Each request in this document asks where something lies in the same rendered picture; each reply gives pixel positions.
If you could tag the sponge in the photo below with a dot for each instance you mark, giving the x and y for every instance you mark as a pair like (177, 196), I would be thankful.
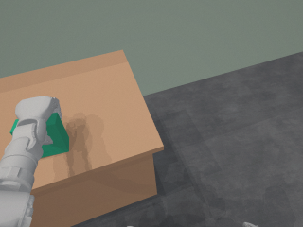
(56, 130)

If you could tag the table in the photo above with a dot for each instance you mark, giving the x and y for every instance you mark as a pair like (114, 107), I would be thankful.
(112, 139)

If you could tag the left robot forearm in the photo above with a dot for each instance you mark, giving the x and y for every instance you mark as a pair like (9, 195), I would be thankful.
(21, 155)

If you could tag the robot left upper arm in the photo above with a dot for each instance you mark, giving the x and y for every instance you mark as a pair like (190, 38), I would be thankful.
(16, 208)

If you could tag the left robot hand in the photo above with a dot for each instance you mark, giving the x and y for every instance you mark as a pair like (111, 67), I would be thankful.
(39, 106)

